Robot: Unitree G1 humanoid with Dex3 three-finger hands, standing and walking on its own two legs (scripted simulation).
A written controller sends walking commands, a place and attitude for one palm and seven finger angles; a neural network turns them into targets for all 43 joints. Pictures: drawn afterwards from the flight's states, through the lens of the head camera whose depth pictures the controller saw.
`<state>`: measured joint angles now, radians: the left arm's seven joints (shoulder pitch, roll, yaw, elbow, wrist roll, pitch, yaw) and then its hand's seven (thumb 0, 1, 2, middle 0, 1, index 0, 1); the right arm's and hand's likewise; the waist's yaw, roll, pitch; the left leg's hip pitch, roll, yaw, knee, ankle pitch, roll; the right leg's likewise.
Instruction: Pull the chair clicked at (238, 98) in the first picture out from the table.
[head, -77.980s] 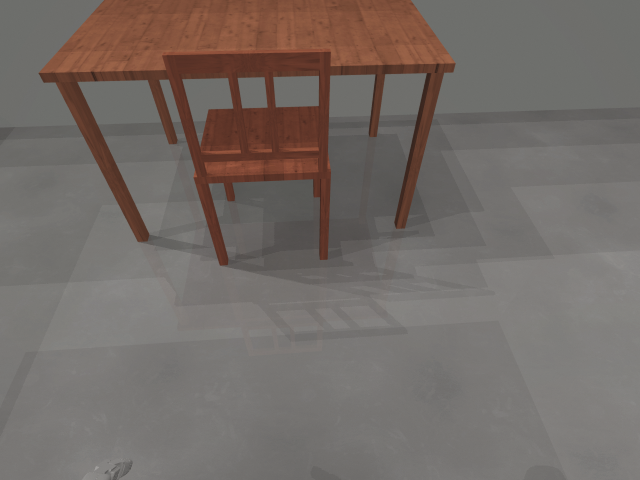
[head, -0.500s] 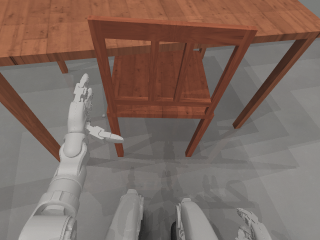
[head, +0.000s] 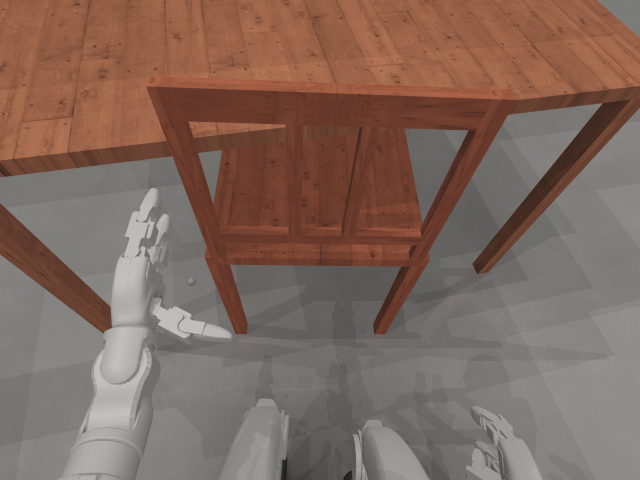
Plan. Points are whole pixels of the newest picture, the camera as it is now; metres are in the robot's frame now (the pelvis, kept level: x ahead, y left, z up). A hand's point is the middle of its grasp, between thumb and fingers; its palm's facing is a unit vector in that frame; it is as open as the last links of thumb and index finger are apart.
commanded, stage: aim the fingers beside a spindle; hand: left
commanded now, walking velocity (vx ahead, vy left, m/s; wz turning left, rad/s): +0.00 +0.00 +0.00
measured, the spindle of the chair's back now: (294, 185) +0.52 +0.06 +0.01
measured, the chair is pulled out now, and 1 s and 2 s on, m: -0.07 -0.07 -0.07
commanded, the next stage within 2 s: none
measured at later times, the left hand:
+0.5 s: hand (182, 304) +0.31 +0.18 +0.03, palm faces +0.07 -1.00 -0.01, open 16.9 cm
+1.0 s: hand (184, 288) +0.32 +0.17 +0.05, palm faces +0.06 -1.00 -0.04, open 16.9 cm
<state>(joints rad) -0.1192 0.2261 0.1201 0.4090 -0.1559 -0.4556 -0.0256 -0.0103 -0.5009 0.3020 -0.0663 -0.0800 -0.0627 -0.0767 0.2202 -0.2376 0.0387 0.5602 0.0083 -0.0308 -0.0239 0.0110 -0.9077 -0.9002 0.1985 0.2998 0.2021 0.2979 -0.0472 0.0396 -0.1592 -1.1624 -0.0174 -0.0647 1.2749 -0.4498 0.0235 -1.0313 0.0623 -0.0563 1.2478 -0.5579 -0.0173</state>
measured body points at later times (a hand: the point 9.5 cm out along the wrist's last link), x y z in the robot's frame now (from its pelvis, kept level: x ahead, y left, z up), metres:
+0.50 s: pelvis +0.07 +0.00 +0.01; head +0.17 +0.02 +0.45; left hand +0.30 +0.23 +0.03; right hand +0.27 -0.22 -0.08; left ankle +0.08 +0.10 -0.62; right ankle +0.03 -0.12 -0.62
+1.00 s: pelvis +0.02 +0.00 +0.00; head +0.10 +0.03 +0.44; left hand +0.32 +0.22 +0.05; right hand +0.18 -0.24 -0.09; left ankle +0.08 +0.10 -0.62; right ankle +0.03 -0.12 -0.62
